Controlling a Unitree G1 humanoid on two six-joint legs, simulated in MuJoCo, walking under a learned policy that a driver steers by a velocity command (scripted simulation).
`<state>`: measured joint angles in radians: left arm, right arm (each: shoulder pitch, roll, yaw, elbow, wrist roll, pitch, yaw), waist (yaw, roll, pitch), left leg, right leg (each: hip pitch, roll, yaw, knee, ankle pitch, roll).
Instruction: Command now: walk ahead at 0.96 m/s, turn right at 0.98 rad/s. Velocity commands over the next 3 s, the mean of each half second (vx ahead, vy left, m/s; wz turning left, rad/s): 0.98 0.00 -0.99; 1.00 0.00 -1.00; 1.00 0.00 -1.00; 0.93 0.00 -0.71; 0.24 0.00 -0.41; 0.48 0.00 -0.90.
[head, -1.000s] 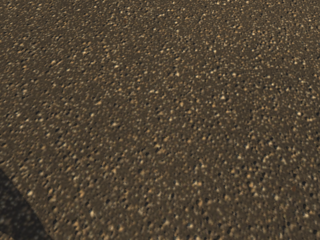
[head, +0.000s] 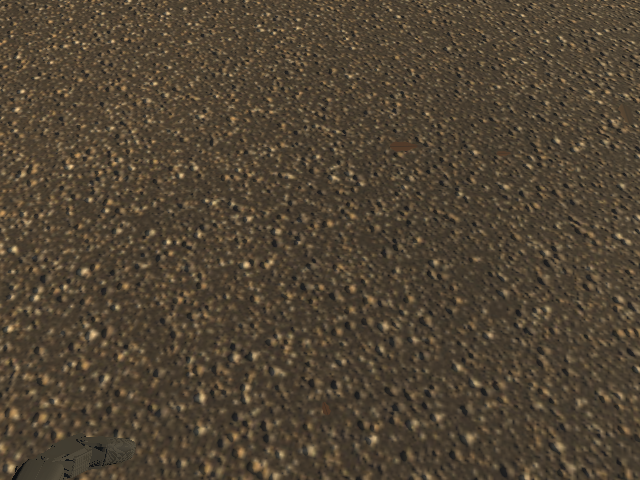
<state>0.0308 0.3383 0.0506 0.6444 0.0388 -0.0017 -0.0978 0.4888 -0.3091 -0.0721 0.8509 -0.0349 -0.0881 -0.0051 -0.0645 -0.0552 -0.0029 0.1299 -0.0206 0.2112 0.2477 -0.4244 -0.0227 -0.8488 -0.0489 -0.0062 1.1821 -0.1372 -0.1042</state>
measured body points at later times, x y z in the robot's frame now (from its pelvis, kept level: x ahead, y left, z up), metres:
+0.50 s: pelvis +0.45 -0.10 +0.00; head +0.50 -0.12 +0.45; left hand +0.57 +0.18 -0.12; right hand +0.59 -0.41 -0.05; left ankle +0.72 -0.04 -0.68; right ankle +0.26 -0.06 -0.72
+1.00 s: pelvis +0.84 -0.37 -0.02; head +0.85 -0.40 +0.42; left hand +1.17 -0.48 -0.07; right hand +0.57 -0.44 -0.15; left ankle +0.76 -0.07 -0.67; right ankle +0.91 -0.49 -0.72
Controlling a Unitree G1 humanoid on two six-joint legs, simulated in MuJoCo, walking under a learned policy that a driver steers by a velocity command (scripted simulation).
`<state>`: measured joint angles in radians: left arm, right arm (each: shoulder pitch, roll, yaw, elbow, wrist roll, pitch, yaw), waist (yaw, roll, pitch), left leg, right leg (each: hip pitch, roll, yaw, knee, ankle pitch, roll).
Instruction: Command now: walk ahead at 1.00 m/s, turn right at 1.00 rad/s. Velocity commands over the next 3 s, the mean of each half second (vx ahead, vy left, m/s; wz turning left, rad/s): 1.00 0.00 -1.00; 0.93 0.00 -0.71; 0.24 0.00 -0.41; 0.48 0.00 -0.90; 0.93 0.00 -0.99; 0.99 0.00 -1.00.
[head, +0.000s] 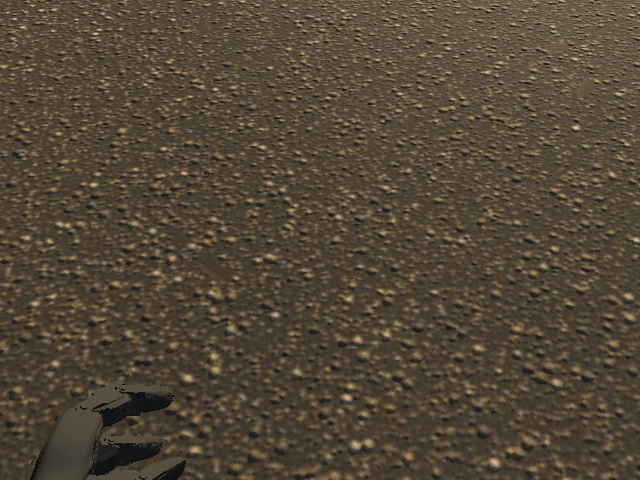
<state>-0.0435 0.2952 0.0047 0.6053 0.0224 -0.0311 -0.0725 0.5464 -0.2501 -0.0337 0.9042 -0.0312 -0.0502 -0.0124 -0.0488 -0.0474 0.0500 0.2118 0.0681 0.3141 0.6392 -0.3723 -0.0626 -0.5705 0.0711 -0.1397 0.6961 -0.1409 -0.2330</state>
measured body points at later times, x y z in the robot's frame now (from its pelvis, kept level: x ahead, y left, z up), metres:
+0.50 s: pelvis +0.48 +0.00 +0.03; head +0.51 -0.02 +0.47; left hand +0.69 +0.24 -0.08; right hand +0.50 -0.32 -0.06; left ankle +0.59 +0.10 -0.70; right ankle +0.28 -0.01 -0.58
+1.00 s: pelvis +0.83 -0.27 +0.03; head +0.86 -0.30 +0.48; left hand +1.09 -0.16 -0.10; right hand +0.70 -0.51 -0.09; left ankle +0.90 -0.12 -0.59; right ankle +0.82 -0.29 -0.70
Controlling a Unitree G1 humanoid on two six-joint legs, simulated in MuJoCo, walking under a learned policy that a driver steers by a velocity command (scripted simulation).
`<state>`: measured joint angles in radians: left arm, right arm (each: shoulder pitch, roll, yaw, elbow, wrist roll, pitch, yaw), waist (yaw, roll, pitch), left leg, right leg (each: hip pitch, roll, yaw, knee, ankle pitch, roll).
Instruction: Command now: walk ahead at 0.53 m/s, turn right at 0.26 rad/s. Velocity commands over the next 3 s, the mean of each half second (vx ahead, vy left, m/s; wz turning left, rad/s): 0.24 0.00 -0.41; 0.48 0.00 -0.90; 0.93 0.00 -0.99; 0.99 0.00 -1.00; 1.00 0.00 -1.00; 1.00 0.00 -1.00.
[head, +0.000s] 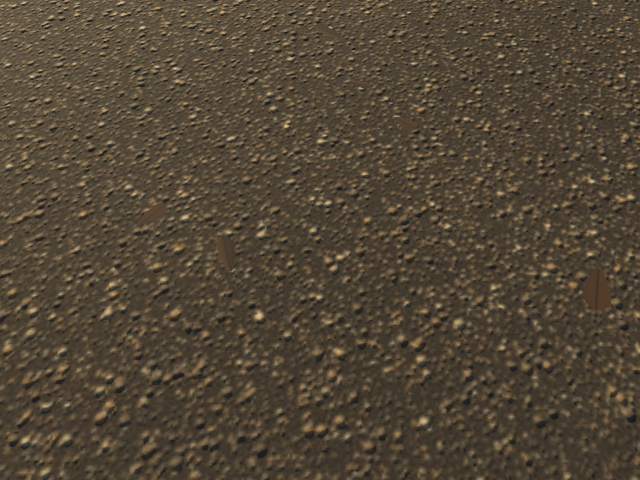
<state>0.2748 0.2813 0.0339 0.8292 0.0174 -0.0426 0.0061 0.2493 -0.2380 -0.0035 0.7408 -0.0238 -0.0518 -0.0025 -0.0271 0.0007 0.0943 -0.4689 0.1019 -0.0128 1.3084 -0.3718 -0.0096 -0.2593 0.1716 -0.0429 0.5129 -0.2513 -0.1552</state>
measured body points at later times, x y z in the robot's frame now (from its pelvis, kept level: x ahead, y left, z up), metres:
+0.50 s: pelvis +0.24 +0.05 +0.01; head +0.28 +0.05 +0.45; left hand +0.41 +0.30 -0.12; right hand +0.30 -0.23 -0.11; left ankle +0.34 +0.11 -0.73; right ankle +0.22 -0.07 -0.65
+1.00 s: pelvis +0.34 -0.04 +0.02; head +0.34 -0.09 +0.47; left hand +0.49 +0.21 -0.08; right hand +0.37 -0.38 -0.08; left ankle +0.54 +0.03 -0.67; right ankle +0.20 -0.04 -0.73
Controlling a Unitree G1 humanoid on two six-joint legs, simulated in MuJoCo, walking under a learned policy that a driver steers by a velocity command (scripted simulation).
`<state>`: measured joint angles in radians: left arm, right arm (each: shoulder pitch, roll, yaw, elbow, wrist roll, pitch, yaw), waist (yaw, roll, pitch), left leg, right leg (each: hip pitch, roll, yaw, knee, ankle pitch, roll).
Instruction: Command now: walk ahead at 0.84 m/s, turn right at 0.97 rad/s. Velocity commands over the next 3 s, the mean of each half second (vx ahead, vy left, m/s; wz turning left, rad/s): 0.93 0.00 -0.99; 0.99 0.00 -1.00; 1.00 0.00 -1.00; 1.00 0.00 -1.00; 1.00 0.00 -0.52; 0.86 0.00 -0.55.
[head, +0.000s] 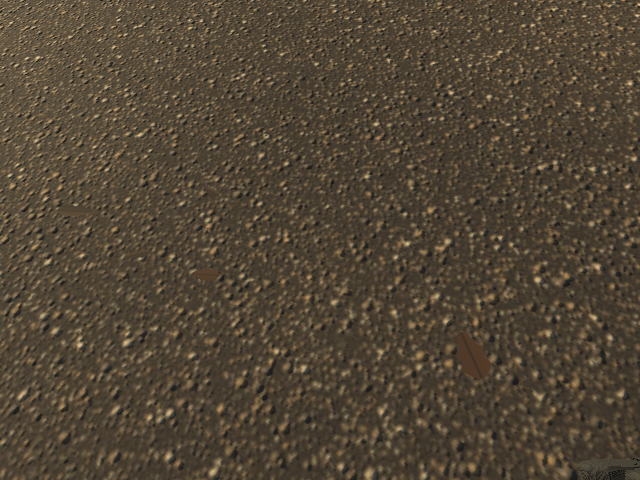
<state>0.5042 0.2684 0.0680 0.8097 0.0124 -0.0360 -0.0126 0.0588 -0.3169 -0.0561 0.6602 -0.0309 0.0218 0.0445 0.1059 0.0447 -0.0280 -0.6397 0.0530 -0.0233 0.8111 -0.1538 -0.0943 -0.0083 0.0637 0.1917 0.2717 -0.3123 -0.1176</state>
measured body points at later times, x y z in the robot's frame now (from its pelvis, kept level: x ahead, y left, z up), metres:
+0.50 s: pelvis +0.38 -0.04 -0.03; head +0.40 -0.07 +0.41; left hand +0.74 +0.03 -0.06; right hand +0.18 -0.25 -0.16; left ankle +0.23 +0.16 -0.74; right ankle +0.51 -0.20 -0.69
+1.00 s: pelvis +0.78 -0.32 -0.04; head +0.80 -0.36 +0.41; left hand +1.01 -0.11 -0.15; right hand +0.77 -0.67 -0.08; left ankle +0.99 -0.37 -0.75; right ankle +0.57 -0.18 -0.73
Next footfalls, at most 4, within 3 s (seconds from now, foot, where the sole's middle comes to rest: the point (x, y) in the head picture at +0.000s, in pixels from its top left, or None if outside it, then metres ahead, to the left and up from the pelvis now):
0.14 left None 0.26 0.15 -0.78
0.58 right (498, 441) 0.60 -0.21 -0.78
1.00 left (563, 281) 1.02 -0.40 -0.78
1.46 right None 0.99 -0.86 -0.78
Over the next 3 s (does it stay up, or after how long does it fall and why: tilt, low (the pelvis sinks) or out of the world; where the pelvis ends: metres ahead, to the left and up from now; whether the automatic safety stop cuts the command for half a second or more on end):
stays up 0.50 -1.95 -0.01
